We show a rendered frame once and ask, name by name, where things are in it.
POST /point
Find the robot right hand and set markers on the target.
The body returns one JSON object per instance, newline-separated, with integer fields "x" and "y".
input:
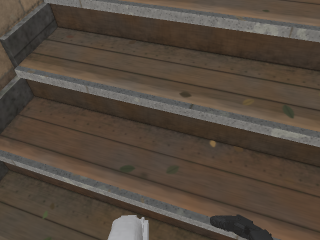
{"x": 241, "y": 226}

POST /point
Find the left robot thigh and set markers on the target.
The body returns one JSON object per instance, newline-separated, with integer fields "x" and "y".
{"x": 129, "y": 227}

